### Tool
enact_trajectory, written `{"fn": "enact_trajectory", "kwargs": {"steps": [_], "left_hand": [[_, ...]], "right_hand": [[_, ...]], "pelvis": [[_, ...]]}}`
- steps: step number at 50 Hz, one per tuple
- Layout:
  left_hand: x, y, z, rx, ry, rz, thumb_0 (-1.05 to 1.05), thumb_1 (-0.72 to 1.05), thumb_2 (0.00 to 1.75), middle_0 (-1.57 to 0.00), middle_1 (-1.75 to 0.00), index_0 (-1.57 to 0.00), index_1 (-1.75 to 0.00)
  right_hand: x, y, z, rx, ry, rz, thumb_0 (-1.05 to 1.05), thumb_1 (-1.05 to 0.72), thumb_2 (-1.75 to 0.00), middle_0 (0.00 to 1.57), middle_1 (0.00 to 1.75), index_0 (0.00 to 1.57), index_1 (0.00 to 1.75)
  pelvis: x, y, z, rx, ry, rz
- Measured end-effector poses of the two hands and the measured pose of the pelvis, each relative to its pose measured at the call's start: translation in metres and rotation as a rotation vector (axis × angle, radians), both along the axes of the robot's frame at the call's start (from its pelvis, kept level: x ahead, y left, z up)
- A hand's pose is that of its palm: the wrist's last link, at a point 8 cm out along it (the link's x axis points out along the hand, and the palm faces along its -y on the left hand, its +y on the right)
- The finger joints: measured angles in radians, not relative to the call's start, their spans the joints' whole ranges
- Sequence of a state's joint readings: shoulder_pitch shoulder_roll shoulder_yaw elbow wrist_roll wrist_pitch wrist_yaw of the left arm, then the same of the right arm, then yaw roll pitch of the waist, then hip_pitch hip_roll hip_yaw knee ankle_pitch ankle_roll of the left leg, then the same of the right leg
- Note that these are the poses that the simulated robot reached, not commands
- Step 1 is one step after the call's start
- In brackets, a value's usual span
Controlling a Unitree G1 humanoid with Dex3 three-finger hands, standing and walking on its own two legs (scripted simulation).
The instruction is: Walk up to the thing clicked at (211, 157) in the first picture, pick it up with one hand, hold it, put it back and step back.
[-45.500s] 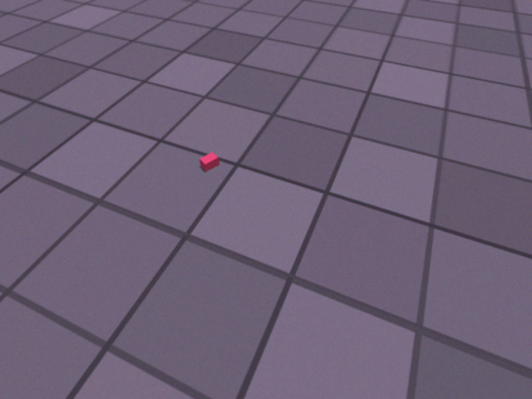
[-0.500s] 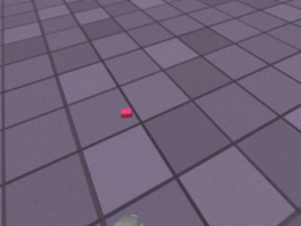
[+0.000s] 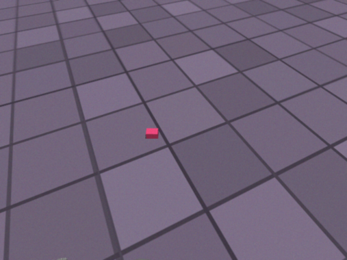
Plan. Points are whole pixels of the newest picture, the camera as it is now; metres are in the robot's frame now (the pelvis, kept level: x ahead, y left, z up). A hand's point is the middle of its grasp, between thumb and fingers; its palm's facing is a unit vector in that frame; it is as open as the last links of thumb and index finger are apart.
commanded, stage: step back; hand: left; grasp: from above
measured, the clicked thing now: (152, 133) +1.06 +0.22 -0.74
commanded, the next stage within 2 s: stand in 0.42 s
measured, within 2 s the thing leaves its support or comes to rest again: neither
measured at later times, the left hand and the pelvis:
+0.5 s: hand out of the picture +0.13 +0.26 -0.14, palm faces +0.00 -0.93 -0.36, open 7.4 cm; pelvis +0.03 +0.01 +0.01, yaw -2 degrees
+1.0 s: hand out of the picture +0.11 +0.25 -0.14, palm faces -0.04 -0.94 -0.34, open 7.4 cm; pelvis +0.02 +0.00 +0.02, yaw -2 degrees
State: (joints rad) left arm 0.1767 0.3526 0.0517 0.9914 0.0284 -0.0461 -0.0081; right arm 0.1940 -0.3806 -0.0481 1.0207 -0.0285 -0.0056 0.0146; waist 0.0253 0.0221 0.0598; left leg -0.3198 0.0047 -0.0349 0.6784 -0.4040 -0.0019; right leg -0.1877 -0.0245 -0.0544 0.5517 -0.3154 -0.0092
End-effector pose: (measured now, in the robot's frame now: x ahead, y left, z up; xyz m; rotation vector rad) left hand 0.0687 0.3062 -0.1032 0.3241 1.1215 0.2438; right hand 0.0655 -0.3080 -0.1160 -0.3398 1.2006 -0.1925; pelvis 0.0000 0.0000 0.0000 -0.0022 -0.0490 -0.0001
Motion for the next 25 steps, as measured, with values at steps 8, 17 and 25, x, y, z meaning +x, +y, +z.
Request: {"fn": "enact_trajectory", "kwargs": {"steps": [8,17,25], "left_hand": [[0.022,0.016,-0.015,-0.019,0.059,0.002,0.00,0.90,0.90,-0.21,-0.30,-0.20,-0.30],[0.041,0.009,-0.008,-0.013,0.069,-0.011,0.00,0.91,0.90,-0.21,-0.30,-0.20,-0.30],[0.055,0.001,0.000,-0.013,0.053,-0.015,0.00,0.90,0.90,-0.21,-0.30,-0.20,-0.30]], "right_hand": [[0.025,0.018,0.004,-0.015,-0.022,-0.002,0.01,-0.91,-0.90,0.21,0.30,0.21,0.30],[0.061,0.028,0.005,0.027,-0.051,-0.007,0.01,-0.91,-0.90,0.21,0.30,0.21,0.30],[0.078,0.026,0.008,0.040,-0.079,-0.009,0.01,-0.91,-0.90,0.21,0.30,0.21,0.30]], "pelvis": [[0.016,0.013,-0.003,0.008,0.008,-0.017],[0.030,0.009,0.004,-0.002,0.017,-0.025],[0.034,0.007,0.009,0.005,0.010,-0.028]]}}
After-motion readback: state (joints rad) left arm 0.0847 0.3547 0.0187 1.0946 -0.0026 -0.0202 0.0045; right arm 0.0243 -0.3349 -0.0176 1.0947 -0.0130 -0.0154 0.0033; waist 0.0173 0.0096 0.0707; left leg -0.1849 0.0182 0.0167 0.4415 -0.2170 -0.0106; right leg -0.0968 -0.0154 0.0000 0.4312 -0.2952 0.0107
